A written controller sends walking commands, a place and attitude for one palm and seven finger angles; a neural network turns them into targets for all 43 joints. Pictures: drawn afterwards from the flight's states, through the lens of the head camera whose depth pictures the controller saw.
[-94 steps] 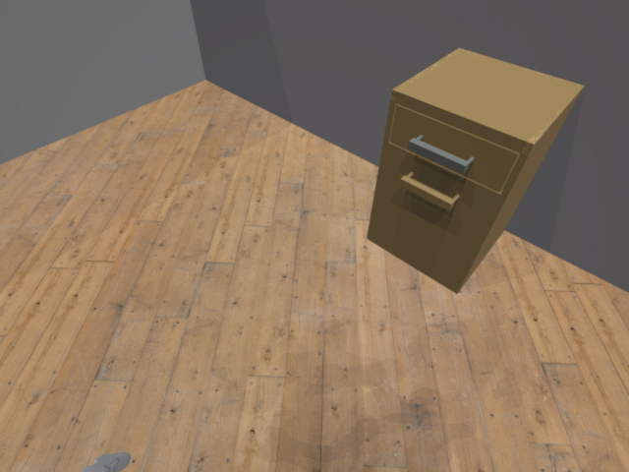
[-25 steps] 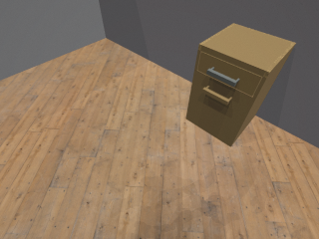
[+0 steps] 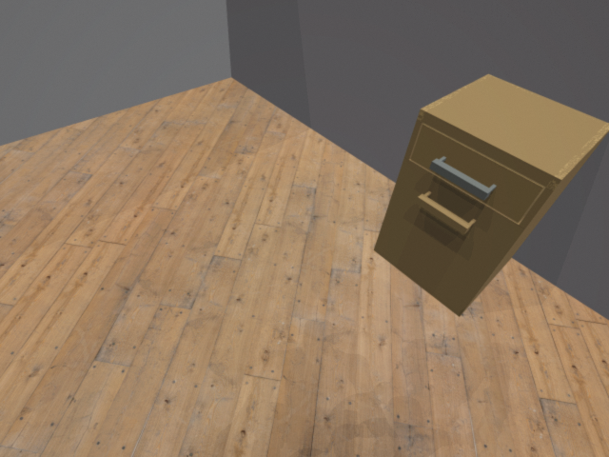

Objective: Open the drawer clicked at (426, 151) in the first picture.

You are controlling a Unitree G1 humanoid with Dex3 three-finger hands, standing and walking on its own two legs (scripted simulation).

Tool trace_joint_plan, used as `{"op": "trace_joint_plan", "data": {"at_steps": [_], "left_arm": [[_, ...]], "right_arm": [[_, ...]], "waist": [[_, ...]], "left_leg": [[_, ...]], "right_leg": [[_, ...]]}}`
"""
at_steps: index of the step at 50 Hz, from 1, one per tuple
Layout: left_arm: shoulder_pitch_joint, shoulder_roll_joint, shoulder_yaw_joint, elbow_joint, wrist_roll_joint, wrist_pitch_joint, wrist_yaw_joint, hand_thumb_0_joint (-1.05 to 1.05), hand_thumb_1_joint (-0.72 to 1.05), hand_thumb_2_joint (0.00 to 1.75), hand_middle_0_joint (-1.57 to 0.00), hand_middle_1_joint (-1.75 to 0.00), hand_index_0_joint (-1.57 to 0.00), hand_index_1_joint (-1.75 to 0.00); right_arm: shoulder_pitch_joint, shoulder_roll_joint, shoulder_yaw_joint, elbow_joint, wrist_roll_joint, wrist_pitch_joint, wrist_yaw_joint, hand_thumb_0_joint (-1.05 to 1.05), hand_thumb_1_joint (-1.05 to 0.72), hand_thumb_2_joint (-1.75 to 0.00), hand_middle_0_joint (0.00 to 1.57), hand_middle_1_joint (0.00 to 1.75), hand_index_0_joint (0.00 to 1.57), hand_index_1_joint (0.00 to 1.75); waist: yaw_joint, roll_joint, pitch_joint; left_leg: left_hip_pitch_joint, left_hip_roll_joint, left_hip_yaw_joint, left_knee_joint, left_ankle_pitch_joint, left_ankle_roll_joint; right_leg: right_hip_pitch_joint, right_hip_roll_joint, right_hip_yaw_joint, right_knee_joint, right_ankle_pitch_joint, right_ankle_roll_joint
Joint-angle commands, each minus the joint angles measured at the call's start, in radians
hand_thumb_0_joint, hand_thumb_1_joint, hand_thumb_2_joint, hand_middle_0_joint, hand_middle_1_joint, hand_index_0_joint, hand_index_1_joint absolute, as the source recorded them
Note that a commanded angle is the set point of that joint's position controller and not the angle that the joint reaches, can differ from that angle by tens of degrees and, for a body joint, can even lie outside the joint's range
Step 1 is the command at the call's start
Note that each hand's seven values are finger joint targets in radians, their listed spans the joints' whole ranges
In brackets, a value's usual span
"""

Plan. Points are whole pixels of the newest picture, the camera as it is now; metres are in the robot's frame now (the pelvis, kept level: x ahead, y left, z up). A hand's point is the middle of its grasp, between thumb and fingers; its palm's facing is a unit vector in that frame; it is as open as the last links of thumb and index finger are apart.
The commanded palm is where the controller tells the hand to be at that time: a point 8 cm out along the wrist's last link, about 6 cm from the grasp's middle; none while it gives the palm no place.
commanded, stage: walk to a spot facing it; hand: left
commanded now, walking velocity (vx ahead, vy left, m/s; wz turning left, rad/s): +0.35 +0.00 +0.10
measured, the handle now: (463, 175) +0.94 -0.44 -0.18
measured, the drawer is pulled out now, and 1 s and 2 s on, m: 0.00 0.00 0.00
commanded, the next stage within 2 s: turn to face it in 0.22 s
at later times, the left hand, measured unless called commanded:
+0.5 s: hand (227, 366) +0.30 +0.15 -0.17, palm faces -0.02 -0.98 -0.18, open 7.4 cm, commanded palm none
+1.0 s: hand (197, 337) +0.35 +0.21 -0.16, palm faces -0.19 -0.96 -0.20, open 7.4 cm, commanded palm none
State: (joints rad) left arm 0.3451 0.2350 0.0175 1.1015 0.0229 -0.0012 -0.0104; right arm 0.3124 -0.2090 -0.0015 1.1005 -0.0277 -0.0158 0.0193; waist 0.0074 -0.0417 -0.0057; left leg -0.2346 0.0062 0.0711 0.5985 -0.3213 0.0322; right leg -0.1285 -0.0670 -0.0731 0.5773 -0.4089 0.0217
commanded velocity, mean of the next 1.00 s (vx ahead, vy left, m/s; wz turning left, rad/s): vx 0.08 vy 0.00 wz -0.43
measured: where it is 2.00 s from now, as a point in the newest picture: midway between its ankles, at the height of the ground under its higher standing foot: outside the picture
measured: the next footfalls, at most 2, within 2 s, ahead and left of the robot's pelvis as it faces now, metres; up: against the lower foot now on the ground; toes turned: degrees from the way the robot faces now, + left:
right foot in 0.44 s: +0.34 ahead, -0.11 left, +0.00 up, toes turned -8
left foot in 0.86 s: +0.32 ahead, +0.12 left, +0.00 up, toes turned -9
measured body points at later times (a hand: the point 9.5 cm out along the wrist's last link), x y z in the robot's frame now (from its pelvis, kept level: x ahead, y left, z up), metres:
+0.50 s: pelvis +0.20 -0.02 -0.02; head +0.22 -0.03 +0.43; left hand +0.30 +0.20 -0.16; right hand +0.09 -0.23 -0.17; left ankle +0.02 +0.09 -0.65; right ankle +0.30 -0.10 -0.73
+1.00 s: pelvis +0.25 +0.02 +0.01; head +0.29 +0.03 +0.46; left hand +0.36 +0.26 -0.15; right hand +0.29 -0.24 -0.12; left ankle +0.28 +0.12 -0.73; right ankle +0.23 -0.10 -0.65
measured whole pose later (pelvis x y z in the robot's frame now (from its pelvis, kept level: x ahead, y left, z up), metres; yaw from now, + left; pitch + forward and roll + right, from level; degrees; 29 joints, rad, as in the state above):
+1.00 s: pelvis +0.25 +0.02 +0.01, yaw -17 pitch +0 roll -1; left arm 0.25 0.25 0.11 0.95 0.03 0.07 -0.03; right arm 0.17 -0.16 -0.02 0.92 -0.03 0.00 -0.03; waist 0.05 -0.05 0.05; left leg -0.22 0.07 0.14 0.50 -0.28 0.01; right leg -0.55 0.03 0.01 1.10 -0.38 0.05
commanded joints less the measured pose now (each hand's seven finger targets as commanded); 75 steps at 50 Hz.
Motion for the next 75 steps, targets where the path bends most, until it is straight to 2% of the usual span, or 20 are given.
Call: {"op": "trace_joint_plan", "data": {"at_steps": [1, 4, 16, 20, 21, 22, 28, 35, 41, 43, 44, 46, 49, 60, 62, 63, 64, 65, 71, 75], "left_arm": [[-0.17, 0.098, 0.026, -0.145, 0.004, -0.036, 0.013, 0.0, 0.9, 0.9, -0.2, -0.3, -0.2, -0.3], [-0.159, 0.048, 0.028, -0.112, 0.004, -0.045, -0.003, 0.0, 0.9, 0.9, -0.2, -0.3, -0.2, -0.3], [-0.243, -0.037, 0.026, -0.141, -0.009, -0.036, -0.005, 0.0, 0.9, 0.9, -0.2, -0.3, -0.2, -0.3], [0.078, 0.025, 0.051, -0.042, 0.005, -0.046, 0.01, 0.0, 0.9, 0.9, -0.2, -0.3, -0.2, -0.3], [0.171, 0.107, 0.071, -0.02, 0.014, -0.061, 0.02, 0.0, 0.9, 0.9, -0.2, -0.3, -0.2, -0.3], [0.229, 0.186, 0.091, -0.011, 0.002, -0.067, 0.028, 0.0, 0.9, 0.9, -0.2, -0.3, -0.2, -0.3], [-0.151, 0.069, 0.063, -0.142, -0.005, -0.031, 0.045, 0.0, 0.9, 0.9, -0.2, -0.3, -0.2, -0.3], [-0.135, 0.125, 0.089, -0.181, 0.006, 0.004, 0.023, 0.0, 0.9, 0.9, -0.2, -0.3, -0.2, -0.3], [-0.141, 0.132, 0.099, -0.221, -0.002, 0.025, 0.018, 0.0, 0.9, 0.9, -0.2, -0.3, -0.2, -0.3], [-0.143, 0.046, 0.083, -0.263, -0.019, 0.027, 0.003, 0.0, 0.9, 0.9, -0.2, -0.3, -0.2, -0.3], [-0.171, 0.085, 0.093, -0.266, -0.001, 0.03, 0.0, 0.0, 0.9, 0.9, -0.2, -0.3, -0.2, -0.3], [-0.087, 0.102, 0.113, -0.22, 0.009, 0.046, -0.009, 0.0, 0.9, 0.9, -0.2, -0.3, -0.2, -0.3], [-0.079, 0.069, 0.104, -0.218, 0.003, 0.052, -0.016, 0.0, 0.9, 0.9, -0.2, -0.3, -0.2, -0.3], [-0.192, 0.048, 0.079, -0.259, -0.002, 0.036, -0.019, 0.0, 0.9, 0.9, -0.2, -0.3, -0.2, -0.3], [-0.106, 0.089, 0.088, -0.235, 0.001, 0.019, -0.013, 0.0, 0.9, 0.9, -0.2, -0.3, -0.2, -0.3], [-0.014, 0.202, 0.108, -0.21, 0.01, 0.003, 0.002, 0.0, 0.9, 0.9, -0.2, -0.3, -0.2, -0.3], [0.058, 0.288, 0.128, -0.185, 0.0, 0.003, 0.017, 0.0, 0.9, 0.9, -0.2, -0.3, -0.2, -0.3], [0.068, 0.266, 0.123, -0.179, -0.01, 0.007, 0.031, 0.0, 0.9, 0.9, -0.2, -0.3, -0.2, -0.3], [-0.166, 0.157, 0.088, -0.246, -0.005, 0.006, 0.035, 0.0, 0.9, 0.9, -0.2, -0.3, -0.2, -0.3], [-0.137, 0.159, 0.084, -0.238, -0.003, 0.005, 0.031, 0.0, 0.9, 0.9, -0.2, -0.3, -0.2, -0.3]], "right_arm": [[0.277, -0.209, -0.063, 0.022, 0.006, -0.032, -0.035, 0.0, -0.9, -0.9, 0.2, 0.3, 0.2, 0.3], [0.211, -0.111, -0.039, 0.006, 0.009, -0.059, -0.048, 0.0, -0.9, -0.9, 0.2, 0.3, 0.2, 0.3], [0.259, -0.048, -0.042, 0.08, 0.011, -0.068, -0.067, 0.0, -0.9, -0.9, 0.2, 0.3, 0.2, 0.3], [0.2, -0.084, -0.057, 0.062, 0.02, -0.06, -0.072, 0.0, -0.9, -0.9, 0.2, 0.3, 0.2, 0.3], [0.228, -0.055, -0.057, 0.049, 0.03, -0.059, -0.063, 0.0, -0.9, -0.9, 0.2, 0.3, 0.2, 0.3], [0.275, -0.004, -0.051, 0.029, 0.039, -0.066, -0.065, 0.0, -0.9, -0.9, 0.2, 0.3, 0.2, 0.3], [0.106, 0.022, -0.048, -0.035, 0.009, 0.014, -0.056, 0.0, -0.9, -0.9, 0.2, 0.3, 0.2, 0.3], [-0.038, -0.028, -0.058, -0.146, 0.007, 0.031, -0.044, 0.0, -0.9, -0.9, 0.2, 0.3, 0.2, 0.3], [-0.039, -0.064, -0.066, -0.183, 0.023, 0.005, -0.056, 0.0, -0.9, -0.9, 0.2, 0.3, 0.2, 0.3], [-0.021, -0.208, -0.092, -0.208, 0.006, -0.004, -0.063, 0.0, -0.9, -0.9, 0.2, 0.3, 0.2, 0.3], [-0.068, -0.22, -0.093, -0.228, 0.004, 0.003, -0.064, 0.0, -0.9, -0.9, 0.2, 0.3, 0.2, 0.3], [-0.203, -0.137, -0.074, -0.265, 0.005, -0.003, -0.066, 0.0, -0.9, -0.9, 0.2, 0.3, 0.2, 0.3], [-0.178, -0.128, -0.071, -0.257, 0.003, -0.008, -0.066, 0.0, -0.9, -0.9, 0.2, 0.3, 0.2, 0.3], [-0.045, -0.198, -0.116, -0.192, 0.002, 0.009, -0.043, 0.0, -0.9, -0.9, 0.2, 0.3, 0.2, 0.3], [-0.045, -0.191, -0.113, -0.197, 0.009, 0.011, -0.037, 0.0, -0.9, -0.9, 0.2, 0.3, 0.2, 0.3], [-0.038, -0.137, -0.1, -0.222, 0.019, 0.015, -0.03, 0.0, -0.9, -0.9, 0.2, 0.3, 0.2, 0.3], [-0.13, -0.076, -0.074, -0.278, 0.017, 0.019, -0.031, 0.0, -0.9, -0.9, 0.2, 0.3, 0.2, 0.3], [-0.147, -0.096, -0.073, -0.279, 0.022, 0.029, -0.049, 0.0, -0.9, -0.9, 0.2, 0.3, 0.2, 0.3], [-0.08, -0.093, -0.074, -0.196, 0.009, 0.047, -0.041, 0.0, -0.9, -0.9, 0.2, 0.3, 0.2, 0.3], [-0.111, -0.091, -0.071, -0.201, 0.01, 0.049, -0.043, 0.0, -0.9, -0.9, 0.2, 0.3, 0.2, 0.3]], "waist": [[-0.111, 0.261, 0.134], [-0.065, 0.083, 0.168], [-0.044, 0.187, 0.162], [0.103, 0.124, 0.022], [0.13, -0.015, -0.079], [0.101, -0.203, -0.197], [-0.051, 0.012, 0.032], [-0.011, -0.076, -0.015], [-0.027, -0.07, -0.055], [-0.045, 0.351, -0.034], [-0.041, 0.27, 0.029], [0.038, 0.188, 0.027], [0.029, 0.175, 0.008], [-0.042, 0.278, -0.015], [0.015, 0.182, -0.058], [0.058, -0.089, -0.131], [0.097, -0.275, -0.139], [0.094, -0.189, -0.15], [-0.015, -0.096, -0.059], [-0.002, -0.085, -0.031]], "left_leg": [[0.266, 0.379, -0.575, -0.423, -0.05, 0.188], [0.219, 0.314, -0.41, -0.401, 0.279, 0.174], [0.221, 0.212, -0.094, -0.334, 0.744, 0.109], [0.169, 0.183, -0.004, 0.064, 0.858, 0.033], [-0.027, 0.111, 0.025, 0.357, 0.552, -0.004], [-0.214, -0.046, 0.032, 0.728, -0.25, -0.042], [-0.132, 0.11, -0.073, 0.608, -0.1, -0.061], [-0.12, 0.065, -0.021, 0.271, -0.056, -0.084], [0.104, 0.035, -0.019, -0.126, 0.02, -0.074], [0.228, 0.408, -0.412, -0.383, 0.033, 0.048], [0.099, 0.504, -0.425, -0.394, 0.145, 0.119], [0.008, 0.385, -0.242, -0.363, 0.211, 0.099], [0.104, 0.298, -0.053, -0.285, 0.426, 0.074], [0.192, 0.36, 0.087, -0.123, 0.616, 0.052], [0.076, 0.319, 0.147, 0.064, 0.536, -0.02], [-0.168, 0.241, 0.186, 0.296, 0.252, -0.082], [-0.369, 0.107, 0.118, 0.518, -0.312, -0.118], [-0.376, 0.125, -0.031, 0.588, -0.328, -0.101], [-0.31, 0.114, -0.042, 0.537, -0.063, -0.122], [-0.299, 0.09, -0.04, 0.446, -0.049, -0.123]], "right_leg": [[-0.589, 0.0, 0.051, 0.516, -0.136, -0.042], [-0.579, -0.054, 0.064, 0.566, 0.022, -0.025], [-0.358, 0.022, -0.067, 0.094, 0.232, -0.043], [0.026, 0.072, -0.068, -0.048, 0.39, -0.091], [0.248, -0.097, 0.127, -0.03, 0.675, -0.166], [0.373, -0.383, 0.536, -0.099, 1.119, -0.313], [-0.293, -0.207, 0.258, -0.311, 0.503, -0.227], [-0.294, -0.122, 0.347, -0.33, 0.096, -0.201], [-0.301, -0.068, 0.392, -0.201, 0.205, -0.135], [-0.552, 0.143, 0.139, 0.179, -0.07, -0.017], [-0.542, 0.092, 0.113, 0.403, -0.139, 0.004], [-0.476, 0.068, 0.117, 0.593, -0.028, 0.024], [-0.502, 0.049, 0.086, 0.647, 0.033, 0.046], [-0.263, 0.044, -0.049, 0.103, 0.014, 0.012], [-0.034, 0.043, -0.042, -0.12, 0.24, -0.015], [0.213, -0.154, 0.21, -0.177, 0.536, -0.089], [0.251, -0.35, 0.459, -0.155, 1.027, -0.199], [0.226, -0.353, 0.396, -0.135, 1.051, -0.26], [0.031, -0.156, 0.213, -0.176, 0.776, -0.18], [0.007, -0.149, 0.257, -0.196, 0.717, -0.197]]}}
